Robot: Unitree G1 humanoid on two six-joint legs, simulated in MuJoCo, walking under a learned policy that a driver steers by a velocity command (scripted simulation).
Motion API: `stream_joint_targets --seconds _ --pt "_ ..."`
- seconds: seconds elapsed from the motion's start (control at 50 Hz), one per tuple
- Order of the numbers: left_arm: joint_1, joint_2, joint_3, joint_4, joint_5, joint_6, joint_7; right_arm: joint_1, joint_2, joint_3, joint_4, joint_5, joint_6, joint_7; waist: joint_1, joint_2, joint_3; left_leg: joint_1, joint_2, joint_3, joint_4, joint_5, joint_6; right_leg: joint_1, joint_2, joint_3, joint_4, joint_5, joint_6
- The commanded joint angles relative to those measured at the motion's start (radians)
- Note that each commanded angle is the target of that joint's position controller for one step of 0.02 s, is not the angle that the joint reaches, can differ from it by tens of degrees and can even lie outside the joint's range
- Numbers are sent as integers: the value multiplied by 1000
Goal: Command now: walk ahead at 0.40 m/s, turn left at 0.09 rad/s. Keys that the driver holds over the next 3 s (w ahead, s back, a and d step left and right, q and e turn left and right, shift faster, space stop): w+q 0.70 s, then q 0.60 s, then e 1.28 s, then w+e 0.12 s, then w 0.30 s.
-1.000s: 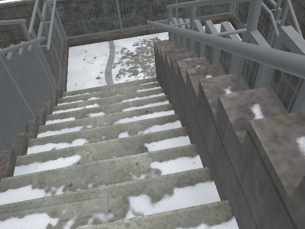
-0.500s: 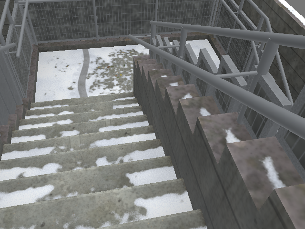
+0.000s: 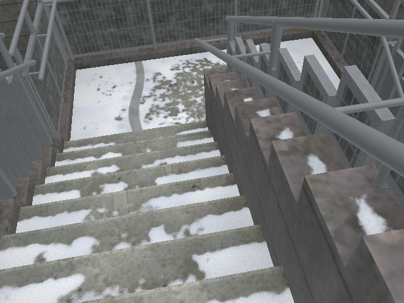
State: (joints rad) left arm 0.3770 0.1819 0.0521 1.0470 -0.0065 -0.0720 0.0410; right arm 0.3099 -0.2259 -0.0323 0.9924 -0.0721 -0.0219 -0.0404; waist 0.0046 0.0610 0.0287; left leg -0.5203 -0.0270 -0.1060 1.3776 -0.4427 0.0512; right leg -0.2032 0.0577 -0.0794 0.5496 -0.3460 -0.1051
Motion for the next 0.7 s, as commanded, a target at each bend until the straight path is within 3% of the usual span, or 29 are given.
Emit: stream_joint_targets --seconds 0.02,0.04,0.06,0.08,0.1,0.12,0.16,0.18,0.2,0.24,0.26,0.3,0.32,0.34,0.36,0.38,0.4,0.42,0.44,0.46,0.5,0.52,0.56,0.58,0.6,0.62,0.64,0.66,0.7 --pt "71 157 17 -27 2 -11 21 103 -12 1 -25 -5 48 17 -48 -159 61 55 45 31 -368 186 -56 -186 -345 207 -151 866 -159" --pt "38 171 14 -44 29 -18 15 188 -18 -9 8 20 43 33 -76 -209 21 124 46 61 -314 388 -34 -221 -343 160 -83 930 -134" --pt "59 136 5 -45 11 -24 12 130 -43 -24 -25 35 32 48 -74 -163 29 103 48 63 -406 573 -12 -242 -284 101 -47 823 -100" --pt "113 93 -1 1 -17 -41 23 17 -48 -27 -65 29 14 60 -36 -140 12 34 71 -9 -473 779 8 -177 -266 135 -30 459 -71" --pt "126 93 1 0 -11 -36 28 -11 -18 -23 -87 26 17 64 -34 -142 28 0 63 -10 -588 891 29 -160 -228 99 2 250 -47" --pt "93 91 -1 -1 -18 -35 33 -78 -18 -18 -103 7 12 74 -19 -136 47 41 50 -16 -644 995 31 -196 -219 83 36 122 -16" --pt "106 112 2 15 -7 -31 41 -187 4 -9 -157 14 4 82 13 -171 82 28 44 3 -684 993 35 -179 -255 107 98 61 -32" --pt "159 106 -3 31 11 -40 24 -276 -8 -9 -190 33 0 80 64 -185 118 -73 44 5 -692 916 31 -124 -280 155 135 -13 -63" --pt "184 105 3 34 21 -44 19 -348 -15 -7 -217 37 7 73 105 -170 158 -133 58 21 -770 862 22 -75 -276 131 150 -64 -66" --pt "207 96 0 41 29 -26 24 -384 12 2 -232 40 4 85 127 -144 193 -7 70 59 -842 795 25 -139 -299 133 176 -25 -59" --pt "192 126 7 38 45 -12 22 -345 -3 -5 -216 61 -2 86 106 -125 202 64 88 81 -883 773 37 -159 -313 120 219 -7 -62" --pt "198 160 18 35 58 24 22 -175 -27 -23 -143 49 -3 77 63 -71 135 238 60 141 -967 570 69 -89 -309 66 435 169 -87" --pt "163 170 20 33 52 28 33 51 -56 -45 -58 39 -9 77 -51 -77 41 443 54 135 -1031 557 89 -101 -280 30 690 293 -84" --pt "177 166 24 34 47 25 23 147 -106 -66 -11 29 -18 71 -104 65 -40 588 28 168 -1019 651 92 -149 -190 -49 1023 188 -53" --pt "275 71 13 22 26 20 11 209 -175 -72 -1 18 -30 85 -47 261 -159 971 226 -31 -589 1230 200 -598 -98 -67 1480 -556 1" --pt "186 148 16 -50 -6 -4 3 304 -199 -79 -15 64 -26 86 -156 247 -400 1148 344 -309 -640 997 318 -785 -101 31 1581 -486 18" --pt "17 151 14 -123 -12 -23 -1 319 -235 -86 -31 70 -10 63 -202 268 -380 1076 408 -516 -896 494 367 -931 -85 58 1493 -378 35" --pt "-94 145 14 -122 12 -12 12 197 -171 -63 -66 48 7 54 -164 92 -134 824 346 -435 -992 196 315 -938 -149 87 1317 -220 34" --pt "-27 180 39 -98 26 2 11 139 -145 -54 -68 22 7 40 -69 39 -33 566 354 -467 -962 320 327 -802 -171 133 1156 -117 49" --pt "-4 140 32 -73 44 26 17 126 -104 -36 -65 20 -6 35 -23 -30 19 395 322 -432 -902 478 310 -721 -187 170 1063 -60 65" --pt "-23 76 22 -86 57 64 11 62 -80 -17 -91 58 -29 30 49 -52 53 129 160 -266 -963 475 236 -546 -165 141 698 121 122" --pt "-95 70 16 -122 66 65 2 64 -121 -21 -95 66 -34 28 44 -2 43 109 161 -311 -968 492 256 -525 -148 106 627 145 141" --pt "4 68 14 -76 65 73 -17 111 -140 -34 -91 51 -29 26 48 47 -90 153 152 -289 -945 593 278 -432 -135 94 671 281 150" --pt "-30 101 26 -86 48 73 -22 135 -122 -33 -95 56 -26 33 42 10 -56 175 140 -278 -949 573 269 -481 -148 104 585 369 146" --pt "-169 148 43 -144 42 64 -20 191 -86 -24 -64 75 -31 27 1 -7 0 250 150 -348 -943 457 272 -595 -178 172 503 441 147" --pt "-244 176 51 -172 42 56 -31 201 -76 -23 -66 75 -34 26 -26 2 28 313 137 -370 -902 371 271 -665 -185 188 432 440 147" --pt "-313 164 40 -196 60 51 -40 197 -55 -17 -71 79 -33 15 -44 -41 29 244 87 -324 -880 270 244 -590 -162 162 279 593 149" --pt "-335 125 33 -195 68 40 -56 175 -69 -18 -86 72 -21 18 -50 -53 -6 185 55 -306 -849 200 220 -455 -122 134 214 686 133" --pt "-332 63 12 -190 57 31 -67 144 -85 -20 -105 75 -19 18 -43 -8 -23 88 49 -298 -808 240 202 -290 -78 108 187 763 120"
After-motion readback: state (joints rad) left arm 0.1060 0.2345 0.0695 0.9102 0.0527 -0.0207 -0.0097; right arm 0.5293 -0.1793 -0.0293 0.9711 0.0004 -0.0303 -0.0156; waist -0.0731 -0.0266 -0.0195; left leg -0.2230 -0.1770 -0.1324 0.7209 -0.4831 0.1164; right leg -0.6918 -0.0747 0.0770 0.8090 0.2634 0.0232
